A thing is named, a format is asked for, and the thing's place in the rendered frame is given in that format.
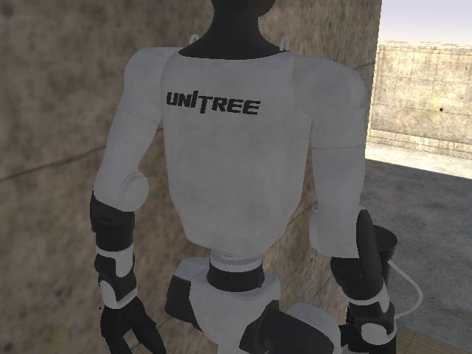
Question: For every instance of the left robot upper arm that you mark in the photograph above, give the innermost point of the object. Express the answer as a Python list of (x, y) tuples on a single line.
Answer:
[(118, 182)]

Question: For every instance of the robot left forearm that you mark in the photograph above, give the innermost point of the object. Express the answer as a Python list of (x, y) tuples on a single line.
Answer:
[(115, 258)]

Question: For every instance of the right robot upper arm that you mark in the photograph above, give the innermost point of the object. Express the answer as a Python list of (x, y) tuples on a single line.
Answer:
[(335, 96)]

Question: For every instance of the robot right forearm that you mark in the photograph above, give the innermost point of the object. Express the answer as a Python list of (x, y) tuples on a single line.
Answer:
[(364, 288)]

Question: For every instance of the robot head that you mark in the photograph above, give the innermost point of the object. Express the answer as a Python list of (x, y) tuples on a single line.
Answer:
[(234, 33)]

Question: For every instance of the robot right thigh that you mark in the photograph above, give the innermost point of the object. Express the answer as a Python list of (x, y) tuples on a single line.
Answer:
[(304, 329)]

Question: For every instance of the left robot hand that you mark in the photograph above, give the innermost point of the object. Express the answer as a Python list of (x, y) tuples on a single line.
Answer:
[(115, 323)]

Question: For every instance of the right robot hand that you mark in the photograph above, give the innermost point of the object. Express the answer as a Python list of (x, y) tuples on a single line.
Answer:
[(352, 336)]

